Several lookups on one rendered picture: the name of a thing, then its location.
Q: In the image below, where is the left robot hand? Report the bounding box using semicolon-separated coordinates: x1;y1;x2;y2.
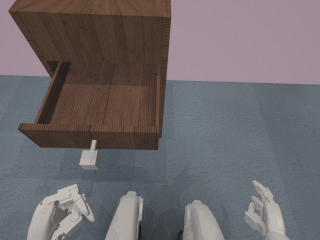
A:
27;184;96;240

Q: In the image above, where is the drawer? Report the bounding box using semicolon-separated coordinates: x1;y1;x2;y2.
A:
18;61;160;150

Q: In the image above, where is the robot right thigh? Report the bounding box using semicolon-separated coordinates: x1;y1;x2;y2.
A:
184;202;225;240

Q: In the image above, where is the handle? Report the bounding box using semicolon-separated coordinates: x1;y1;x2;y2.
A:
79;140;101;170

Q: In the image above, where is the robot thigh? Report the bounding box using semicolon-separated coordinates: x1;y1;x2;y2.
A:
105;194;144;240
184;202;225;240

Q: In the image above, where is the cabinet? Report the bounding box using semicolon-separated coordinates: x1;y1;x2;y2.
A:
8;0;172;139

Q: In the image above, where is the robot left thigh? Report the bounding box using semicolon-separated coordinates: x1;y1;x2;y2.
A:
105;194;144;240

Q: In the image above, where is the right robot hand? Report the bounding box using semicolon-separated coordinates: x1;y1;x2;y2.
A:
244;180;286;236

